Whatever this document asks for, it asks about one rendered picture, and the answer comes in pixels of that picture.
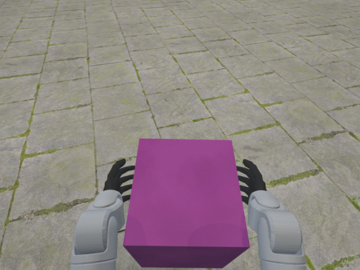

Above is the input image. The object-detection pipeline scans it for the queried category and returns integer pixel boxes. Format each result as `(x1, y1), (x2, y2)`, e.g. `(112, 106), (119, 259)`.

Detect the robot right forearm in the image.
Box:
(247, 190), (307, 270)

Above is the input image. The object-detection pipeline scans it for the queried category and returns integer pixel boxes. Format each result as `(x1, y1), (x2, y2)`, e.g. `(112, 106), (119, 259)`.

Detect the carton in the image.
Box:
(123, 138), (250, 268)

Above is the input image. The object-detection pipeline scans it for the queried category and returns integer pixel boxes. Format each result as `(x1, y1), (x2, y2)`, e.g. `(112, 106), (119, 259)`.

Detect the robot left hand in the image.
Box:
(103, 159), (135, 202)

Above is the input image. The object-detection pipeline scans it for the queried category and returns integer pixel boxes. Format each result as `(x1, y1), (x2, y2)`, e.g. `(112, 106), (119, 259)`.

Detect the robot right hand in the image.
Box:
(236, 159), (266, 205)

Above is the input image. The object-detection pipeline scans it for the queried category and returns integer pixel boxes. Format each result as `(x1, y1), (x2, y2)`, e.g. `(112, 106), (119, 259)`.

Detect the robot left forearm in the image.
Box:
(70, 190), (125, 270)

